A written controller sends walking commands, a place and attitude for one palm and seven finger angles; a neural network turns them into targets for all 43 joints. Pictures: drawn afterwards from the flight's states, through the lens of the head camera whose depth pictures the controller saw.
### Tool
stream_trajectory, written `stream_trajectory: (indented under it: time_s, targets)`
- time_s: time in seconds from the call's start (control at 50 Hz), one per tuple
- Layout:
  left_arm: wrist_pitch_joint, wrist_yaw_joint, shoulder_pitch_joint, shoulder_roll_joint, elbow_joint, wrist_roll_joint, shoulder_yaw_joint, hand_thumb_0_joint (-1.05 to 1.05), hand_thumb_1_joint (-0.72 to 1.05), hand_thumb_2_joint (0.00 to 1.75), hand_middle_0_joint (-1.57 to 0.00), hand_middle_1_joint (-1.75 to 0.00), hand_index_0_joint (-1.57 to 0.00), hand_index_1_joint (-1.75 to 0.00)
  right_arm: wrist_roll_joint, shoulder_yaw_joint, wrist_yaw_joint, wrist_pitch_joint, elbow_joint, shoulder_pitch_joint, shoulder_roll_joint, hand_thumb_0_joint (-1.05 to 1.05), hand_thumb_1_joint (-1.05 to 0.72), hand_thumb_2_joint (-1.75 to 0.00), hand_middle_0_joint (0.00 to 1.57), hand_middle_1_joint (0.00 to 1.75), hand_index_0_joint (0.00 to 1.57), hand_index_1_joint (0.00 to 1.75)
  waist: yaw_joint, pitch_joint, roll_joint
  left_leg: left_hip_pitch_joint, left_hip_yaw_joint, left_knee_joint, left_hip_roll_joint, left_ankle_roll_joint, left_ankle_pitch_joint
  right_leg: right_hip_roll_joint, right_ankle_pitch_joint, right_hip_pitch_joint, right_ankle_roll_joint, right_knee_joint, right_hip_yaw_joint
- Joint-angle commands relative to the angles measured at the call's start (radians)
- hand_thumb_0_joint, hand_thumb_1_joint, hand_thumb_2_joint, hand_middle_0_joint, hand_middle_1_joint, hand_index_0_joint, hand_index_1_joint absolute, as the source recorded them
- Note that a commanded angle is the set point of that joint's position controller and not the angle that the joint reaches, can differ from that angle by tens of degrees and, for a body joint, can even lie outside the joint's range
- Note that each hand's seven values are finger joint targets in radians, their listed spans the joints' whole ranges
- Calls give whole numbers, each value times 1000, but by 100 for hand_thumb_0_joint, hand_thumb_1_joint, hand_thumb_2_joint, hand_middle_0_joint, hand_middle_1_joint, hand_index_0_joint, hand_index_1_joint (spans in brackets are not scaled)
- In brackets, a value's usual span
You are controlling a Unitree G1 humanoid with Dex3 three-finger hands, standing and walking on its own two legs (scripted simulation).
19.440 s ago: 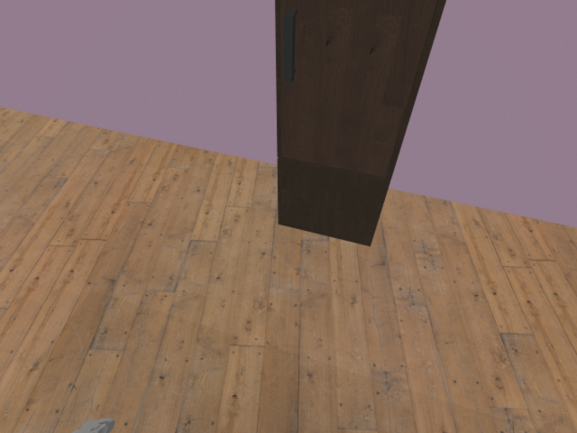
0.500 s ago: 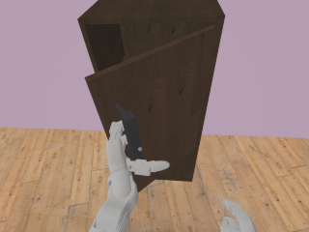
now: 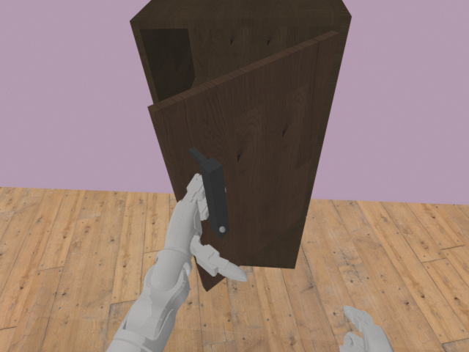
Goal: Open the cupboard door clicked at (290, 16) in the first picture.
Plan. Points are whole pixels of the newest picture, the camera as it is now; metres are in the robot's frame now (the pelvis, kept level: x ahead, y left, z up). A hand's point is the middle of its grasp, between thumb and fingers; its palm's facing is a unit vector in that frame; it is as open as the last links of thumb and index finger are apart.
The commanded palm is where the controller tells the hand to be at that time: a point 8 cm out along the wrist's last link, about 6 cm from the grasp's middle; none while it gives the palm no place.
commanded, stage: slide the hand sideways off the handle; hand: left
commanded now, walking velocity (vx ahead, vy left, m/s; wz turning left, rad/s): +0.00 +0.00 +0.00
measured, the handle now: (209, 194) +0.36 +0.07 +0.10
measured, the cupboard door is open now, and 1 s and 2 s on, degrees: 44 44 44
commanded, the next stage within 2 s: draw the hand back to the body in 1.00 s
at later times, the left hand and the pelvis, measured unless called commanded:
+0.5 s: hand (200, 248) +0.25 +0.07 +0.10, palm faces -0.09 -1.00 +0.01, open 16.3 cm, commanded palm +0.22 +0.12 +0.10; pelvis +0.01 +0.01 +0.00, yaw -2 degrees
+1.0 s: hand (172, 281) +0.20 +0.10 +0.09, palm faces -0.07 -1.00 -0.02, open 16.3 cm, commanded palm +0.18 +0.16 +0.10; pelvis +0.01 +0.00 -0.01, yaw -1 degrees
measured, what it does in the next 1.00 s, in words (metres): stands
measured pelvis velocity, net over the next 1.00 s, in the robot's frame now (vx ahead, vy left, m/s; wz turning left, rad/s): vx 0.01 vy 0.00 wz -0.02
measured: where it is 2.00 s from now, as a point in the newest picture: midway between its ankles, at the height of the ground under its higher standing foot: outside the picture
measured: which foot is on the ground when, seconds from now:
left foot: down 0.00-1.00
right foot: down 0.00-1.00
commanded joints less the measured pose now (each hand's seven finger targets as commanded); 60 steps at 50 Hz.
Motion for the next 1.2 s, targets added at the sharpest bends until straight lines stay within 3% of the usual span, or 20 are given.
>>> stream_trajectory:
  time_s: [0.0,0.02,0.06,0.1,0.16,0.2,0.26,0.3,0.44,0.58,0.64,0.7,0.74,0.76,0.82,0.94,1.08,1.14,1.16,1.18]
  targets:
    - [-67,-16,-268,-107,-220,-64,6,0,-50,30,-15,-30,-15,-30,17,-19,-3,-94,-178,-130,-79,0,-90,-90,20,30,20,30,-23,-147,-149,254,-24,-79,1,33,26,-16,235,-166,48,-195,59]
    - [-68,4,-251,-110,-230,-53,7,0,-50,30,-15,-30,-15,-30,13,-21,3,-100,-183,-125,-78,0,-90,-90,20,30,20,30,-16,-154,-167,254,-24,-84,2,34,28,-14,229,-162,48,-190,53]
    - [-80,32,-202,-80,-272,-15,18,0,-50,30,-15,-30,-15,-30,9,-25,14,-105,-195,-120,-79,0,-90,-90,20,30,20,30,0,-173,-137,259,-17,-90,7,34,52,-14,244,-149,43,-173,53]
    - [-88,42,-150,-73,-300,14,7,0,-50,30,-15,-30,-15,-30,7,-28,24,-109,-207,-112,-76,0,-90,-90,20,30,20,30,-2,-164,-124,260,-9,-83,9,36,67,-13,267,-154,42,-167,55]
    - [-91,38,-55,-26,-345,29,37,0,-50,30,-15,-30,-15,-30,5,-28,29,-103,-225,-116,-77,0,-90,-90,20,30,20,30,13,-158,-126,246,2,-84,11,36,71,-15,284,-135,43,-168,65]
    - [-85,31,-53,-26,-382,28,31,0,-50,30,-15,-30,-15,-30,8,-23,26,-100,-233,-121,-74,0,-90,-90,20,30,20,30,5,-133,-102,245,6,-84,10,35,53,-14,259,-145,43,-176,69]
    - [-70,29,-12,-6,-409,16,57,0,-50,30,-15,-30,-15,-30,7,-20,18,-101,-239,-130,-74,0,-90,-90,20,30,20,30,6,-114,-124,238,5,-85,10,36,43,-14,246,-145,46,-189,71]
    - [-66,24,20,-11,-441,10,56,0,-50,30,-15,-30,-15,-30,7,-18,15,-104,-240,-128,-71,0,-90,-90,20,30,20,30,7,-122,-95,252,5,-85,11,34,55,-11,258,-145,44,-182,65]
    - [-76,-14,117,-13,-539,9,23,0,-50,30,-15,-30,-15,-30,8,-24,15,-132,-251,-99,-78,0,-90,-90,20,30,20,30,-17,-131,-112,261,-7,-65,14,38,91,-6,313,-161,47,-154,54]
    - [-69,-44,257,42,-590,1,87,0,-50,30,-15,-30,-15,-30,7,-22,11,-141,-271,-94,-78,0,-90,-90,20,30,20,30,4,-141,-93,241,0,-54,8,38,111,-11,364,-148,50,-134,58]
    - [-80,-58,321,78,-627,-17,134,0,-50,30,-15,-30,-15,-30,8,-22,7,-149,-275,-84,-80,0,-90,-90,20,30,20,30,11,-154,-113,229,2,-41,7,39,134,-11,417,-126,56,-128,63]
    - [-96,-86,366,65,-673,-31,120,0,-50,30,-15,-30,-15,-30,10,-21,7,-162,-285,-78,-78,0,-90,-90,20,30,20,30,5,-154,-85,227,5,-29,5,40,147,-14,455,-139,62,-113,61]
    - [-102,-105,423,96,-665,-41,153,0,-50,30,-15,-30,-15,-30,13,-24,4,-170,-282,-67,-84,0,-90,-90,20,30,20,30,3,-134,-100,206,2,-19,5,41,146,-17,481,-138,69,-116,69]
    - [-105,-119,436,77,-672,-48,134,0,-50,30,-15,-30,-15,-30,14,-22,4,-175,-287,-67,-82,0,-90,-90,20,30,20,30,-1,-126,-104,197,3,-17,2,41,136,-20,483,-145,74,-112,69]
    - [-118,-146,459,99,-688,-61,157,0,-50,30,-15,-30,-15,-30,16,-26,-2,-190,-291,-59,-88,0,-90,-90,20,30,20,30,-3,-111,-92,178,1,-7,-1,39,108,-20,442,-167,75,-111,72]
    - [-141,-167,457,149,-692,-80,208,0,-50,30,-15,-30,-15,-30,18,-30,-18,-222,-283,-46,-97,0,-90,-90,20,30,20,30,-7,-101,-128,140,-8,16,-6,40,56,-29,361,-190,81,-131,102]
    - [-147,-180,441,132,-677,-92,193,0,-50,30,-15,-30,-15,-30,23,-28,-24,-254,-271,-45,-97,0,-90,-90,20,30,20,30,-11,-84,-102,129,-11,24,-6,40,37,-36,322,-213,85,-143,114]
    - [-141,-176,483,197,-701,-93,264,0,-50,30,-15,-30,-15,-30,25,-31,-28,-260,-271,-53,-100,0,-90,-90,20,30,20,30,20,-117,-85,142,-6,10,-5,41,57,-31,320,-176,76,-141,109]
    - [-135,-179,486,177,-719,-100,251,0,-50,30,-15,-30,-15,-30,28,-26,-27,-263,-277,-59,-93,0,-90,-90,20,30,20,30,18,-112,-70,141,-4,6,-6,41,55,-35,327,-175,78,-143,110]
    - [-127,-178,496,204,-699,-107,290,0,-50,30,-15,-30,-15,-30,29,-27,-30,-262,-269,-55,-94,0,-90,-90,20,30,20,30,20,-97,-96,138,-5,1,-3,39,50,-30,319,-175,78,-150,106]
